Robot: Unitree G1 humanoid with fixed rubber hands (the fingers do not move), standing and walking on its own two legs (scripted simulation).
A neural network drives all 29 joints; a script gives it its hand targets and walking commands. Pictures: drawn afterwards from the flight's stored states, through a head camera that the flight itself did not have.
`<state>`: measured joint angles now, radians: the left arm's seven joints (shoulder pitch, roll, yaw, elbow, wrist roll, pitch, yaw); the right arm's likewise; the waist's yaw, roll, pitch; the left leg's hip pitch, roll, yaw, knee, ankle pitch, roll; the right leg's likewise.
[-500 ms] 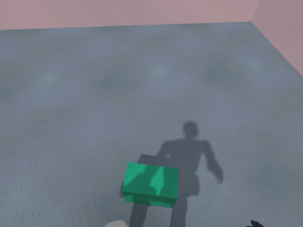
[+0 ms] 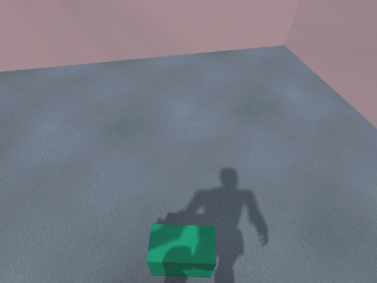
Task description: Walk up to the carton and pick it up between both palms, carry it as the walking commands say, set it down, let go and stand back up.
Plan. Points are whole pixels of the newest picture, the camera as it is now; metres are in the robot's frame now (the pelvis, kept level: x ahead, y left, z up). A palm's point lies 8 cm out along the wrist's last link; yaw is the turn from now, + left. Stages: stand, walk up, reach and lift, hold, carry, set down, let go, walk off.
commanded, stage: walk up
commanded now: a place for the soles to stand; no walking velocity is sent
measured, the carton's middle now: (182, 251) +0.39 +0.01 -0.66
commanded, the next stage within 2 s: reach and lift in 0.68 s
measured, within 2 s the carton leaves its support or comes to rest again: neither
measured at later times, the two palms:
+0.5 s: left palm out of the picture +0.07 +0.31 -0.12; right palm out of the picture +0.05 -0.28 -0.12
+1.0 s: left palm out of the picture +0.16 +0.27 -0.14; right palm out of the picture +0.13 -0.26 -0.13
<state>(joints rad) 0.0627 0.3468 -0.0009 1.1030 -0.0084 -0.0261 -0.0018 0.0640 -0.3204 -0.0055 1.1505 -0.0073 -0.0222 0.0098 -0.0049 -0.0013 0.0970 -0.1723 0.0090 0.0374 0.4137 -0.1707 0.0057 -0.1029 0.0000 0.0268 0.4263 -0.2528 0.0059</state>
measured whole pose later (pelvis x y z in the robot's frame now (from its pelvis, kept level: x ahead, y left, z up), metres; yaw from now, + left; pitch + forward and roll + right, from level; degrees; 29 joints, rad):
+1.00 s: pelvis -0.03 +0.02 -0.03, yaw -2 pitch +2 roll +0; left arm -0.01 0.22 0.15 0.54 0.08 0.38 -0.05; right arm 0.00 -0.26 -0.16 0.57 -0.09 0.34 0.09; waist -0.01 0.00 0.19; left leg -0.51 0.00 0.05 0.76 -0.29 0.03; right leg -0.45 -0.02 0.04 0.78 -0.36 0.04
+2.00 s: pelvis -0.07 +0.00 -0.14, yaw -1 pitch +38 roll -2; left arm -0.94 0.39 0.26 0.81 -0.07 0.20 -0.07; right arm -0.91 -0.26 -0.25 0.73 0.10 0.22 -0.02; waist -0.02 -0.02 0.04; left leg -1.53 0.01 -0.03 1.16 -0.29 -0.01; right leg -1.47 0.01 -0.01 1.20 -0.39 0.01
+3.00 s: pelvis -0.13 +0.01 -0.35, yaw -4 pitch +29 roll -2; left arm -1.31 0.50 0.17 0.83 -0.24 0.23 0.06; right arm -1.29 -0.41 -0.17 0.75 0.24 0.25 -0.12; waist 0.03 -0.02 0.52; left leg -2.04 -0.02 -0.06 1.97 -0.45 -0.02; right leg -1.97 0.05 0.00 2.01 -0.56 0.04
